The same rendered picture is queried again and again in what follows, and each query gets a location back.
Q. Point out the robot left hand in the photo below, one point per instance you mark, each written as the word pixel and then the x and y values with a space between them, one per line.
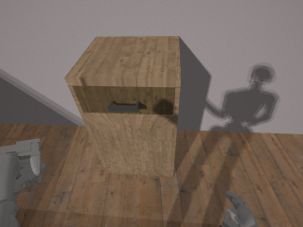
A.
pixel 24 154

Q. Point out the drawer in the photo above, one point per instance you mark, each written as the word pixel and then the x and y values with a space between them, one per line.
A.
pixel 152 100

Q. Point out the robot right hand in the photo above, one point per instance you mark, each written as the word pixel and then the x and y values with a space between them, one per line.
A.
pixel 244 217

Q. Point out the handle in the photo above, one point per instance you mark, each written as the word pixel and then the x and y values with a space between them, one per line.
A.
pixel 123 108

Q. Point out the robot left forearm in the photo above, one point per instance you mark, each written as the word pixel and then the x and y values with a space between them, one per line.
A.
pixel 8 211

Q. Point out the cabinet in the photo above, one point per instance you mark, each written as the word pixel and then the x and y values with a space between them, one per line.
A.
pixel 131 143

